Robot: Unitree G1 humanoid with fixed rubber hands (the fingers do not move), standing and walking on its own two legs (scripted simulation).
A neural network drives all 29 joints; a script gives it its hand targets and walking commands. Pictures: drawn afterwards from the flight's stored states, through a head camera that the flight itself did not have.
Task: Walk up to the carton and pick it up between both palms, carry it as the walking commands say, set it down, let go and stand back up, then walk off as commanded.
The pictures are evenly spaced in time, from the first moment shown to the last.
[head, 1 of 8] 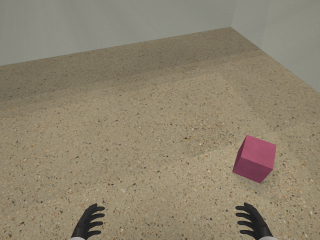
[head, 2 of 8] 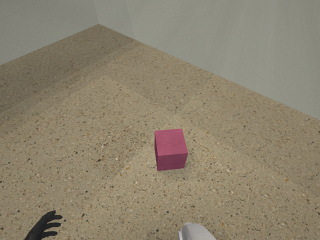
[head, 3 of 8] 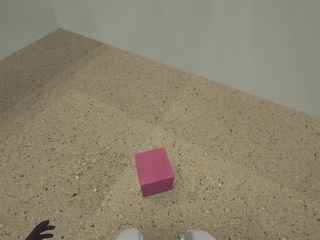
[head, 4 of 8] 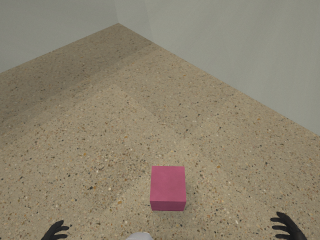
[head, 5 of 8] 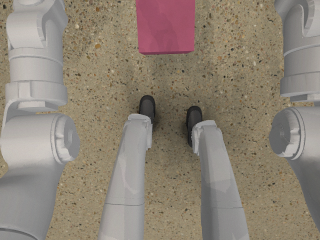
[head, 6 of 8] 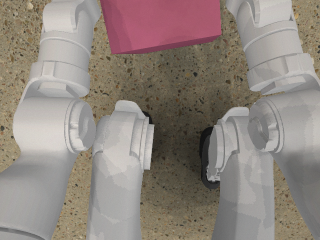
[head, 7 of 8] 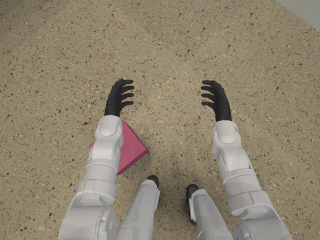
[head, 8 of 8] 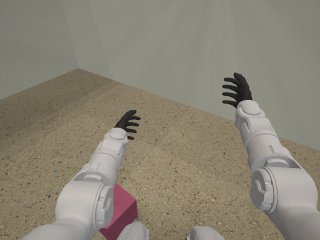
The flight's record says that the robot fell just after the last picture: yes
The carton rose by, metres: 0.19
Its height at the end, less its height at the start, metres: -0.01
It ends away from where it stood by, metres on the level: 0.28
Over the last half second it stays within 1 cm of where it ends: yes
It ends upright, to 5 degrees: no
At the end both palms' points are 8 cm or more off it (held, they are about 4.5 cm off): yes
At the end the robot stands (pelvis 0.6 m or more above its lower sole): yes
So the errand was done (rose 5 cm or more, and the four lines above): no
